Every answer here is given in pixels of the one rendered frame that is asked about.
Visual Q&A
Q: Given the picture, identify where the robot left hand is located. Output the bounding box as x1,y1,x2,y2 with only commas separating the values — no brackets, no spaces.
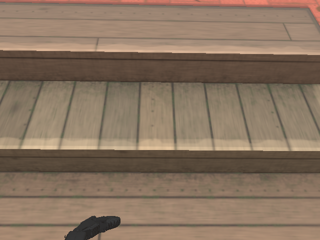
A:
64,216,121,240

